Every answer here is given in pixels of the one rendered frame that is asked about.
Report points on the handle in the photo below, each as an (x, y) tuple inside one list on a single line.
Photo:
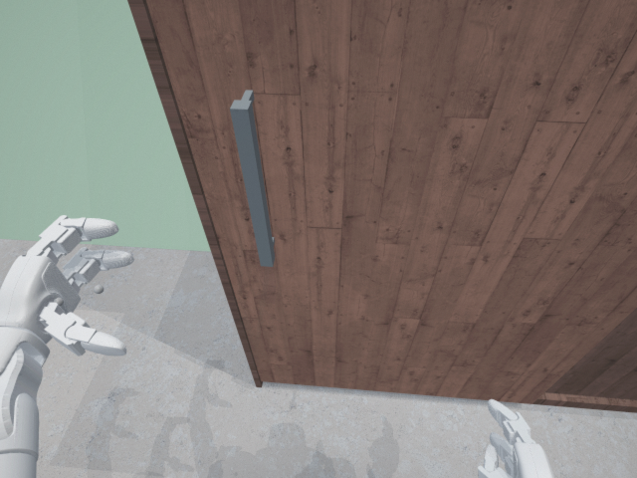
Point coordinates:
[(246, 137)]

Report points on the wardrobe door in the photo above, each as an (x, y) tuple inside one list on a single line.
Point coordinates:
[(609, 369), (451, 184)]

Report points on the left robot hand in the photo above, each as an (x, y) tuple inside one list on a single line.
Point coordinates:
[(34, 281)]

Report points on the right robot hand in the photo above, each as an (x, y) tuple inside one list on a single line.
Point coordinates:
[(525, 459)]

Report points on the robot left forearm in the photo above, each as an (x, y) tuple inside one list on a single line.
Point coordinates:
[(22, 355)]

